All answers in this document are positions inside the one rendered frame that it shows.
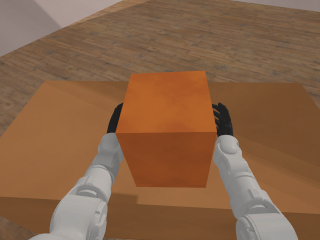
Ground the carton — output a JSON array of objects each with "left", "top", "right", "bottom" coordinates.
[{"left": 115, "top": 70, "right": 217, "bottom": 188}]

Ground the left robot upper arm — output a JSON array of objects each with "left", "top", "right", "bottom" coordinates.
[{"left": 29, "top": 194, "right": 108, "bottom": 240}]

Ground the right robot upper arm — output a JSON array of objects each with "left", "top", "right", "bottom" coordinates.
[{"left": 236, "top": 213, "right": 297, "bottom": 240}]

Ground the pedestal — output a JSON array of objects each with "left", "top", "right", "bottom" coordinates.
[{"left": 0, "top": 80, "right": 320, "bottom": 240}]

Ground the left robot hand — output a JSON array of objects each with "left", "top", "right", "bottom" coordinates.
[{"left": 107, "top": 103, "right": 123, "bottom": 134}]

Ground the robot right forearm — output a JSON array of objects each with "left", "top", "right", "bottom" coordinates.
[{"left": 213, "top": 135, "right": 298, "bottom": 240}]

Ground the robot left forearm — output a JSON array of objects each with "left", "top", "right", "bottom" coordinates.
[{"left": 49, "top": 132, "right": 124, "bottom": 233}]

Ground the right robot hand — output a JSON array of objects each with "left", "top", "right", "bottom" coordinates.
[{"left": 212, "top": 102, "right": 234, "bottom": 137}]

